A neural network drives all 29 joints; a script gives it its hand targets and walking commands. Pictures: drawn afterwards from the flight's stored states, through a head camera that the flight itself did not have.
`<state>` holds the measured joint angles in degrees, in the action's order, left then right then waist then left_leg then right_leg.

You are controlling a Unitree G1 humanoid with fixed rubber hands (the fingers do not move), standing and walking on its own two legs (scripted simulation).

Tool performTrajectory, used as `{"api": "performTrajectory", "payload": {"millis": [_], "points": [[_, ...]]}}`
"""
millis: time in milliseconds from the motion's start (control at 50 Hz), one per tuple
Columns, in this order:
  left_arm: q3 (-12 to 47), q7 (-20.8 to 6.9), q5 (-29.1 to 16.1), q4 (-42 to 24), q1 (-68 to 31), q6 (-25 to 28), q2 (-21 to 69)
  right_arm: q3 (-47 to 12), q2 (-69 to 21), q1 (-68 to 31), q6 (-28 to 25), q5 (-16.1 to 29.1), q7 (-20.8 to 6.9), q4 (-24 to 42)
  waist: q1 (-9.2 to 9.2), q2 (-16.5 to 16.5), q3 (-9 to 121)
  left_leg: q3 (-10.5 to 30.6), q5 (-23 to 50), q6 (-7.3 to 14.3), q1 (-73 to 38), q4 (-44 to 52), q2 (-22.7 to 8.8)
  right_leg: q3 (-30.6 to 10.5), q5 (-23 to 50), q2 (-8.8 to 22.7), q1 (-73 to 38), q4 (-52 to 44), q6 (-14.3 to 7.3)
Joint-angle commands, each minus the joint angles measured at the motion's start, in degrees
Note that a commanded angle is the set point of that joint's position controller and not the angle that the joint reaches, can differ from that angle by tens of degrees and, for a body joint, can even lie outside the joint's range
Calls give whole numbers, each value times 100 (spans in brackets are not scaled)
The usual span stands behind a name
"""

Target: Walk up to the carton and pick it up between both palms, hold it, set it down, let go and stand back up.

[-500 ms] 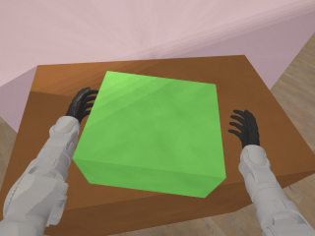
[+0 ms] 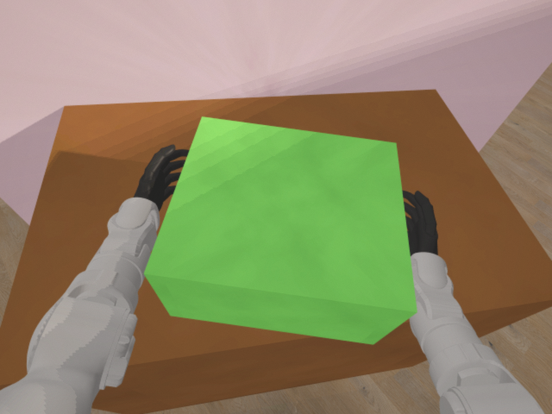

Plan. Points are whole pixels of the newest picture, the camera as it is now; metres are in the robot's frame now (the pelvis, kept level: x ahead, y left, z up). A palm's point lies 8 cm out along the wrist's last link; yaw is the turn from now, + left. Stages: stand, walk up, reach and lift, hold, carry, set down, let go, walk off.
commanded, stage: reach and lift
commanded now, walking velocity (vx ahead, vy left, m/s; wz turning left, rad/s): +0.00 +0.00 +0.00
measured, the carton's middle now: (285, 227) +0.40 -0.04 +0.01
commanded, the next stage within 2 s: none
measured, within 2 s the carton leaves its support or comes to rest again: leaves its support in 0.94 s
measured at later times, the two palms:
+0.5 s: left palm (152, 196) +0.46 +0.16 +0.04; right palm (420, 247) +0.35 -0.23 +0.02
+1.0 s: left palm (149, 198) +0.44 +0.17 +0.05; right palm (420, 247) +0.35 -0.23 +0.03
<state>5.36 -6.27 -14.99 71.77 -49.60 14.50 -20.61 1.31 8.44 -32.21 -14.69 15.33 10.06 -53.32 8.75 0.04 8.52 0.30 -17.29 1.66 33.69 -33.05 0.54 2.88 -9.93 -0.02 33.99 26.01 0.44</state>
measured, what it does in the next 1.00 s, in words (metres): stands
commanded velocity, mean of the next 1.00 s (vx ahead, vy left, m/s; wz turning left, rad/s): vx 0.00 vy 0.00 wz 0.00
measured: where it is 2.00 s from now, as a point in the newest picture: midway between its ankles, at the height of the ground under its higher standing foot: outside the picture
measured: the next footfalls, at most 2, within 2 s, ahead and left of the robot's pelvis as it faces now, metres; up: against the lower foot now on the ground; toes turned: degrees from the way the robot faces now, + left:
none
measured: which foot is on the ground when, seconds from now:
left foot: down 0.00-1.00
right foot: down 0.00-1.00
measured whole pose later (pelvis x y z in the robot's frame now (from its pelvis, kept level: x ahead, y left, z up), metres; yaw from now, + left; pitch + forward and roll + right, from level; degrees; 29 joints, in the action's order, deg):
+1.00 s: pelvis +0.00 +0.00 +0.00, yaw +0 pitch +17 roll -2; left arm 2.1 -7.3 -11.2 83.2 -53.2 23.5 -18.4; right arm 10.7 6.2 -33.9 -23.8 2.5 6.7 -61.1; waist 8.0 0.3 8.5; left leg 0.3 -17.3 1.7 32.7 -33.6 0.5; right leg 2.9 -9.7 0.0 32.7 26.0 0.5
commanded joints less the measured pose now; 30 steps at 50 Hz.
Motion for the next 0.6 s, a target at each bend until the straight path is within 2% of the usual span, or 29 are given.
{"api": "performTrajectory", "payload": {"millis": [0, 40, 60, 80, 120, 180, 200, 280, 340, 360, 380, 420, 480, 520, 540, 560, 580], "points": [[-210, 87, 262, -638, -2856, 382, 267, 265, -180, -2755, -443, -450, 116, 348, 180, 928, 3640, 169, 3219, -675, -1773, -447, -139, -69, 2540, -96, -1192, 368, -148], [-174, 90, 281, -540, -2921, 359, 317, 239, -268, -2774, -418, -429, 111, 247, 215, 924, 3549, 157, 3098, -658, -1666, -424, -157, -54, 2416, -94, -1136, 356, -169], [-154, 73, 237, -579, -2910, 378, 349, 221, -301, -2798, -422, -462, 86, 426, 164, 788, 3711, 169, 3186, -641, -1785, -426, -173, -57, 2392, -100, -1137, 330, -155], [-184, 88, 254, -546, -2873, 394, 335, 262, -292, -2834, -451, -480, 81, 434, 126, 860, 3569, 164, 3250, -657, -1787, -416, -157, -34, 2345, -106, -1059, 347, -155], [-207, 77, 271, -283, -2990, 405, 306, 356, -303, -2984, -440, -535, 64, 367, 153, 781, 3547, 140, 2807, -617, -1474, -412, -120, -68, 2170, -68, -1158, 366, -158], [-221, 56, 281, -276, -3014, 457, 370, 249, -413, -3000, -426, -597, 39, 450, 137, 698, 3514, 114, 2634, -554, -1309, -349, -107, -93, 2303, -29, -1435, 388, -140], [-211, 39, 358, -343, -2964, 500, 447, 251, -473, -2921, -451, -626, 9, 314, 130, 873, 3522, 121, 2763, -597, -1430, -345, -106, -66, 2381, -30, -1427, 389, -145], [-172, 25, 359, -312, -3059, 539, 558, 358, -547, -2981, -503, -723, -15, 383, 143, 785, 3699, 140, 2940, -636, -1554, -394, -129, -28, 2344, -38, -1316, 366, -156], [-204, 37, 497, -434, -3060, 597, 688, 412, -606, -2951, -553, -784, -89, 232, 110, 1005, 3710, 157, 3230, -733, -1922, -407, -174, 8, 2170, -103, -1165, 285, -206], [-209, -9, 512, -438, -3018, 597, 741, 349, -739, -2890, -576, -789, -103, 311, 88, 892, 3739, 142, 3246, -718, -1956, -409, -174, 10, 2353, -61, -1303, 261, -180], [-276, -24, 562, -222, -2971, 601, 720, 420, -695, -2952, -586, -842, -122, 251, 91, 903, 3527, 122, 3180, -688, -1849, -375, -150, -3, 2298, -57, -1307, 250, -190], [-285, -41, 586, -232, -3019, 630, 754, 508, -752, -2975, -615, -971, -136, 234, 104, 844, 3500, 143, 3146, -702, -1827, -352, -161, 9, 2211, -49, -1374, 234, -188], [-259, -91, 761, -286, -2961, 669, 1017, 506, -937, -2888, -678, -1025, -192, 25, 85, 1012, 3473, 129, 3353, -783, -2126, -354, -191, 50, 2105, -63, -1201, 156, -195], [-316, -127, 852, -344, -2911, 709, 1032, 441, -1032, -2848, -767, -1075, -218, 93, 42, 1040, 3595, 90, 3412, -787, -2008, -372, -166, 36, 2336, -65, -1516, 171, -215], [-386, -169, 831, -200, -3030, 727, 1002, 411, -1065, -2947, -742, -1125, -243, 120, 23, 847, 3505, 93, 3276, -708, -1941, -321, -160, 9, 2364, -16, -1613, 179, -177], [-378, -199, 909, -70, -2959, 723, 1081, 431, -1168, -2912, -751, -1166, -245, -67, 77, 886, 3318, 68, 3188, -709, -1840, -252, -137, 30, 2405, -13, -1701, 164, -164], [-403, -211, 955, -89, -3010, 765, 1082, 432, -1212, -3035, -811, -1213, -283, 158, 10, 899, 3513, 86, 3240, -702, -1833, -230, -147, 11, 2404, -2, -1765, 176, -154]]}}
